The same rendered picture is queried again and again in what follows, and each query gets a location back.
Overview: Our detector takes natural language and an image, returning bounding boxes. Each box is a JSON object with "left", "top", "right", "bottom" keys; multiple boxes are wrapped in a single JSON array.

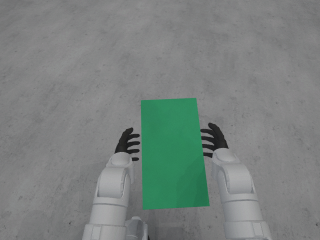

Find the left robot thigh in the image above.
[{"left": 125, "top": 219, "right": 148, "bottom": 240}]

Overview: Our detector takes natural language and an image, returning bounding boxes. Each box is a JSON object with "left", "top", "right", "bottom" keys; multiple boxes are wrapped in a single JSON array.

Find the left robot forearm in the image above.
[{"left": 82, "top": 152, "right": 135, "bottom": 240}]

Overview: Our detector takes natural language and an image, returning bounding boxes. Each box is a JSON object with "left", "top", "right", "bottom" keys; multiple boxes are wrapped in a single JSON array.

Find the robot left hand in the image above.
[{"left": 114, "top": 127, "right": 140, "bottom": 161}]

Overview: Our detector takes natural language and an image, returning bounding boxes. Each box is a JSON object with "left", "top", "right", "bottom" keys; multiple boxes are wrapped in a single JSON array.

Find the robot right hand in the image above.
[{"left": 200, "top": 122, "right": 229, "bottom": 158}]

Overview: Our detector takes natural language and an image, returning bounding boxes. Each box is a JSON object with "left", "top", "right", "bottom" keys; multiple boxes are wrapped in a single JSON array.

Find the right robot forearm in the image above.
[{"left": 211, "top": 148, "right": 273, "bottom": 240}]

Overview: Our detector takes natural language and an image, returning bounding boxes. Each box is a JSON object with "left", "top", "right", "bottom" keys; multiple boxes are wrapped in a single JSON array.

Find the carton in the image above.
[{"left": 141, "top": 98, "right": 210, "bottom": 210}]

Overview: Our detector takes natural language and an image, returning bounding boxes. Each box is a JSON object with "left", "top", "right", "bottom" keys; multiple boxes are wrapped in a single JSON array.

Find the left robot shin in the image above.
[{"left": 131, "top": 216, "right": 142, "bottom": 221}]

